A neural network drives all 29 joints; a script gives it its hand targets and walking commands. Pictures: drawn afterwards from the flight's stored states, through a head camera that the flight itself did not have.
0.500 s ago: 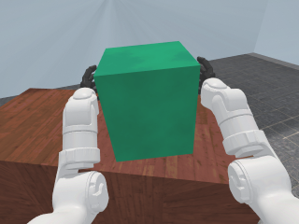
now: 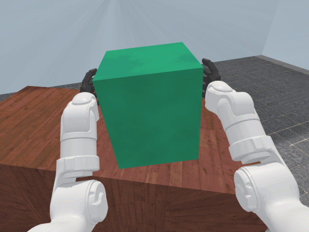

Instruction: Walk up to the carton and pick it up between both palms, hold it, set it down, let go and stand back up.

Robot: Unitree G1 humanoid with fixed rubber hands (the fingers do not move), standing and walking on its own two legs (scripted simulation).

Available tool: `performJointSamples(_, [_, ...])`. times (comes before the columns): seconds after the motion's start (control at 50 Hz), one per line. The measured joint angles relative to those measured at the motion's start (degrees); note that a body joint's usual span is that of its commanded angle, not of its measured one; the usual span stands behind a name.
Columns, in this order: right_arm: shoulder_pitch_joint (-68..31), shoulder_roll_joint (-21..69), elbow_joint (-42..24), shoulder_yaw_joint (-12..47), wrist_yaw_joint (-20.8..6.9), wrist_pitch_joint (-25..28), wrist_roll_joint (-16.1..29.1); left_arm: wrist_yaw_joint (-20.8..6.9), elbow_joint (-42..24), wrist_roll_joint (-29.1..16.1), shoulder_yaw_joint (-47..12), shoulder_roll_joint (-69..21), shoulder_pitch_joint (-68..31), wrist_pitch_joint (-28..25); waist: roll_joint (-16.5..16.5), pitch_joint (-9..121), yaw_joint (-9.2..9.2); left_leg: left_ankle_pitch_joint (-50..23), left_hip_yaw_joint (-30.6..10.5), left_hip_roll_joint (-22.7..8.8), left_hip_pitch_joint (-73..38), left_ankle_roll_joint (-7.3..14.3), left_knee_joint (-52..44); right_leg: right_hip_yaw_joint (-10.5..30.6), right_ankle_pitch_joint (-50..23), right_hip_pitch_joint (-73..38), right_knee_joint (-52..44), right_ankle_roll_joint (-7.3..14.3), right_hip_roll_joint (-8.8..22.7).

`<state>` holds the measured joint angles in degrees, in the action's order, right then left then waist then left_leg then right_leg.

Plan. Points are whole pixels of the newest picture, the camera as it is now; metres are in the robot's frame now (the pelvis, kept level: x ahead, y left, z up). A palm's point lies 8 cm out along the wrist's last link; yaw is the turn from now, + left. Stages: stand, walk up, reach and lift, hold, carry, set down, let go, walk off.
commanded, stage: hold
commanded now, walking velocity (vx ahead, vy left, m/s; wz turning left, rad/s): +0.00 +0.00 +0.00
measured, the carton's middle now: (151, 104) +0.39 +0.00 +0.22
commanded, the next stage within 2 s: set down in 0.72 s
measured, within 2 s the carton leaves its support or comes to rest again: neither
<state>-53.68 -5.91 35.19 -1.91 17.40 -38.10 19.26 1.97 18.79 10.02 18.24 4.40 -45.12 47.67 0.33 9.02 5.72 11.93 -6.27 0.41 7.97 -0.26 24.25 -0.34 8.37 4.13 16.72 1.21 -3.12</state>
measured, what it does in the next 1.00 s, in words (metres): stands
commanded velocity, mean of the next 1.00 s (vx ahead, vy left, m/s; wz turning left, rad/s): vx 0.00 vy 0.00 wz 0.00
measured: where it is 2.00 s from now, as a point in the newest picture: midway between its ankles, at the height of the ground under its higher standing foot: outside the picture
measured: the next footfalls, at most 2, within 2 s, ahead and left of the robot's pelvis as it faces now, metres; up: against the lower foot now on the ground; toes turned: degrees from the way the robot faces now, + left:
none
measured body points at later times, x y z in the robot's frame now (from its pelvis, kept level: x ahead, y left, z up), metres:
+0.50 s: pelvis +0.01 +0.01 +0.00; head -0.09 +0.02 +0.44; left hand +0.37 +0.17 +0.26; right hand +0.37 -0.14 +0.26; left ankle +0.02 +0.12 -0.75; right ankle +0.01 -0.11 -0.75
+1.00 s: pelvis -0.01 +0.00 +0.00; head -0.11 +0.02 +0.44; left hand +0.37 +0.16 +0.24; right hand +0.37 -0.14 +0.26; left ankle +0.02 +0.12 -0.75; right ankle +0.01 -0.11 -0.75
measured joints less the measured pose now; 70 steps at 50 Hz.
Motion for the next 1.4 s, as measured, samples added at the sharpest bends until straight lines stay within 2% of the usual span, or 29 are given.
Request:
performJointSamples(0.08, [1.79,-0.64,-3.01,0.84,0.04,-0.35,0.89,0.17,-2.95,0.47,-1.02,-0.47,1.08,0.98,-0.2,-0.47,0.17,0.56,0.04,0.1,-0.93,0.3,0.19,0.09,0.13,-1.33,-0.67,-0.28,0.08])
performJointSamples(0.32, [5.4,-1.47,-6.76,3.26,-0.57,-0.33,2.37,-0.58,-10.28,4.29,0.6,-3.74,3.61,4.54,-1.2,-1.91,0.55,1.5,0.84,0.39,-3.81,1.02,0.15,0.91,0.6,-4.3,-1.28,-0.92,0.42])
performJointSamples(0.48, [4.8,-1.2,-6.43,2.77,-1.08,-0.46,0.75,-0.98,-9.06,4.68,1.08,-3.65,2.61,3.95,-1.15,-2.78,-0.48,0.8,1.2,0.48,-3.99,1.01,-0.42,1.18,0.38,-3.91,-0.8,-0.88,0.57])
performJointSamples(0.66, [2.92,-0.64,-5.38,1.38,-1.63,-0.17,-0.49,-0.82,-8.56,4.62,1.1,-3.22,1.93,3.09,-0.26,-2.63,-0.1,0.16,0.59,0.02,-3.4,0.37,-0.46,0.55,-0.38,-3.64,-1.25,-0.35,0.1])
performJointSamples(0.76, [1.22,-0.1,-2.03,0.83,-1.78,0.05,-1.64,-1.7,-4.93,4.62,2.0,-2.65,0.76,2.08,0.19,-2.13,-0.12,-0.19,0.81,-0.08,-3.21,0.18,-0.57,0.71,-0.3,-2.88,-0.31,-0.15,0.02])
performJointSamples(0.9, [-0.57,2.17,4.74,-1.4,-4.26,4.94,-6.87,-1.91,0.82,5.04,4.36,-2.58,0.45,-3.32,0.55,-2.97,-0.05,-1.25,0.69,0.31,-3.98,0.01,-1.68,0.42,-0.07,-2.76,0.76,-0.01,0.49])
performJointSamples(1.04, [-0.28,5.01,11.23,-6.76,-7.37,14.14,-13.37,-2.04,7.37,6.84,5.86,-2.64,-0.49,-11.03,1.66,-4.09,-0.48,-2.24,0.07,0.45,-3.75,-0.32,-2.61,-0.44,-0.25,-2.3,0.87,0.26,0.72])
performJointSamples(1.14, [1.9,6.81,12.75,-9.16,-7.57,20.83,-15.71,-1.79,10.77,5.9,4.47,-1.25,-0.98,-15.92,3.1,-5.28,-0.44,-2.53,-0.53,0.43,-3.72,-0.56,-3.08,-1.24,-0.24,-2.46,0.47,0.51,0.76])
performJointSamples(1.22, [3.9,7.98,12.83,-10.33,-7.52,24.41,-16.3,-1.9,11.47,5.62,2.93,-0.43,-0.74,-17.72,4.32,-6.75,-0.07,-2.38,-0.92,0.34,-4.39,-0.66,-3.24,-1.76,-0.29,-3.62,-0.4,0.6,0.7])
performJointSamples(1.3, [6.29,7.92,11.46,-8.91,-6.95,26.41,-15.2,-1.84,11.18,5.15,1.19,-0.09,0.18,-18.94,5.07,-8.29,0.21,-1.61,-0.94,0.28,-4.71,-0.53,-2.47,-1.93,-0.05,-4.46,-0.67,0.5,0.62])
performJointSamples(1.4, [8.96,6.98,9.94,-6.48,-6.76,28.45,-13.6,-0.07,9.17,3.38,-2.27,-0.01,3.0,-19.98,5.33,-8.56,0.87,-0.92,-0.68,0.38,-4.36,-0.15,-1.97,-1.86,0.08,-4.6,-1.24,0.14,0.76])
